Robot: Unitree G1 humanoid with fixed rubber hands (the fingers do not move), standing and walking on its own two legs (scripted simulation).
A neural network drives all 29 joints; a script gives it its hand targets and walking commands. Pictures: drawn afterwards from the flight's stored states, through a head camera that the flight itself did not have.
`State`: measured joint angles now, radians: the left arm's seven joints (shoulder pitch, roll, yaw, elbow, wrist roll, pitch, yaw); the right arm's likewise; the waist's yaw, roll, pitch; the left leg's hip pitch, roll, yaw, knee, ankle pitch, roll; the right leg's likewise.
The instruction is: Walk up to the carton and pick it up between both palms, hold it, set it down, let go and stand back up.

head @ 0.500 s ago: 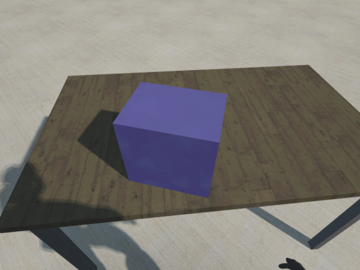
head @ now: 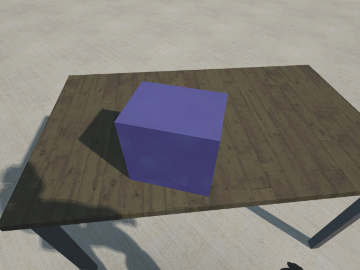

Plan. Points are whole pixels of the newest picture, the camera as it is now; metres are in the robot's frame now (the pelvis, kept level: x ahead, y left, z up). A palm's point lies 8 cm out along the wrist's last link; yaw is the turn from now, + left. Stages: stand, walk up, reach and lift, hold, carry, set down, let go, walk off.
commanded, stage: stand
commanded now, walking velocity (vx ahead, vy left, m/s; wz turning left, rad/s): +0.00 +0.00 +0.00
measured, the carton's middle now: (175, 139) +0.46 -0.01 +0.02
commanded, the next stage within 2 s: none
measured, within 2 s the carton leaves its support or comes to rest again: neither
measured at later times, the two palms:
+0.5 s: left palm out of the picture +0.11 +0.28 -0.10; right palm out of the picture +0.08 -0.28 -0.10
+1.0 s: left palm out of the picture +0.11 +0.28 -0.10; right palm out of the picture +0.09 -0.28 -0.10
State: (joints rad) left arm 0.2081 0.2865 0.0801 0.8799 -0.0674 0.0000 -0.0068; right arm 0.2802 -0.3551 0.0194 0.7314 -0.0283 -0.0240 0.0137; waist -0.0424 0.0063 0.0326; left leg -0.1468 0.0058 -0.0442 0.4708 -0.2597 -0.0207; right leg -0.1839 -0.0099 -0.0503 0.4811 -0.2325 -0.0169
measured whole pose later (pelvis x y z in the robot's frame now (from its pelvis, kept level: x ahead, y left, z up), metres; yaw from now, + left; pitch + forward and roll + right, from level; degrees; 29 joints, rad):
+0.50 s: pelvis +0.00 +0.00 +0.00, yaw +0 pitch -4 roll +0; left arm 0.18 0.29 0.08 0.90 -0.07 0.00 -0.01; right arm 0.28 -0.35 0.02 0.74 -0.03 -0.02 0.01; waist -0.04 0.01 0.04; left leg -0.15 0.01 -0.04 0.47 -0.26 -0.02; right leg -0.18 -0.01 -0.05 0.47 -0.23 -0.02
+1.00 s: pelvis +0.00 +0.00 +0.00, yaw +0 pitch -3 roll +0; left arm 0.17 0.29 0.08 0.91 -0.07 0.00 -0.01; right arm 0.27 -0.35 0.02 0.75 -0.03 -0.03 0.01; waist -0.04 0.01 0.04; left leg -0.15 0.01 -0.04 0.46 -0.26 -0.02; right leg -0.18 -0.01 -0.05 0.47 -0.23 -0.02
